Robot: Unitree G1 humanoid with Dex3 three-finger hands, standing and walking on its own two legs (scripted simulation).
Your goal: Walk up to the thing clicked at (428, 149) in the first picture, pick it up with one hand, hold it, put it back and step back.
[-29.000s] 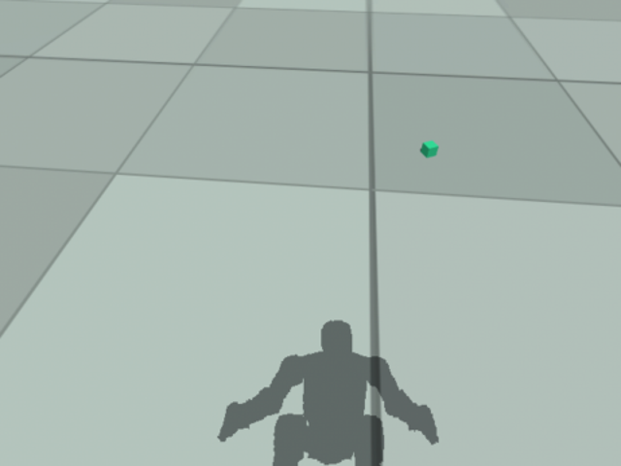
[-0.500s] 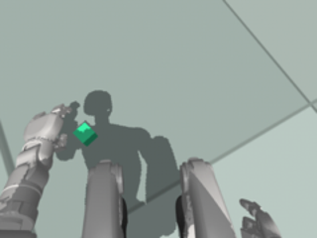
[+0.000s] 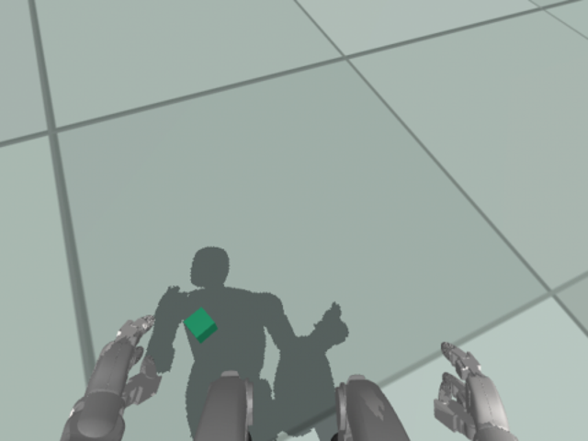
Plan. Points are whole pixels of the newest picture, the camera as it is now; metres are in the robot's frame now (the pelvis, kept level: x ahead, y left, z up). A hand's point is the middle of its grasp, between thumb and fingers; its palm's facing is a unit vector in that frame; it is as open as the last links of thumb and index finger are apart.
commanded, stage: home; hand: left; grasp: from above
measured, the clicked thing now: (201, 325) +0.46 +0.25 -0.57
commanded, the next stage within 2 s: none
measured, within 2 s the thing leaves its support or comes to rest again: neither
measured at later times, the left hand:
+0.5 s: hand (112, 386) +0.21 +0.19 +0.07, palm faces +0.09 -0.97 -0.21, open 7.4 cm
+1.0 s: hand (116, 390) +0.21 +0.19 +0.06, palm faces +0.09 -0.98 -0.20, open 7.6 cm
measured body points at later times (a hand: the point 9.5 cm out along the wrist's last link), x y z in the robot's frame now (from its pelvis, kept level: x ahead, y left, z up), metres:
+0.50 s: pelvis +0.06 +0.01 +0.11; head +0.07 +0.01 +0.56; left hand +0.20 +0.24 +0.08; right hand +0.22 -0.24 +0.05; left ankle +0.07 +0.13 -0.57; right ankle +0.05 -0.13 -0.57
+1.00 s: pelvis +0.05 +0.00 +0.11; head +0.07 +0.01 +0.56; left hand +0.20 +0.24 +0.08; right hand +0.22 -0.24 +0.05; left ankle +0.07 +0.13 -0.57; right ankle +0.05 -0.13 -0.57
